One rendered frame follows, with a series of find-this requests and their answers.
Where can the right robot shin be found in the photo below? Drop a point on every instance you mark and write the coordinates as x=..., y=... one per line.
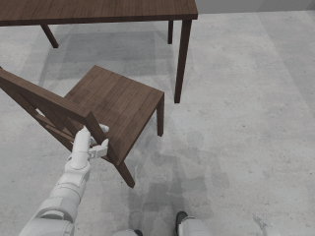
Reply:
x=188, y=217

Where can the right robot hand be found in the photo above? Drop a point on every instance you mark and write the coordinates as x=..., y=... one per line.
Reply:
x=266, y=226

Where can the left robot hand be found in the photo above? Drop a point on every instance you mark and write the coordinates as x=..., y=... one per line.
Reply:
x=84, y=140

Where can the robot left upper arm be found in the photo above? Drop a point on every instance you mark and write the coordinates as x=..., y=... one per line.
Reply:
x=49, y=227

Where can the right robot foot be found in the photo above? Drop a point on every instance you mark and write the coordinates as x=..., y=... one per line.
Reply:
x=179, y=217

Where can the table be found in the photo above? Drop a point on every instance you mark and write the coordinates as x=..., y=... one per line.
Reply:
x=16, y=13

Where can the chair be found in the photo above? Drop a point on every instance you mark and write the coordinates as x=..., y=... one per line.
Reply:
x=101, y=97

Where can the robot left forearm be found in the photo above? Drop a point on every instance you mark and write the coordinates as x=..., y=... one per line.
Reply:
x=65, y=197

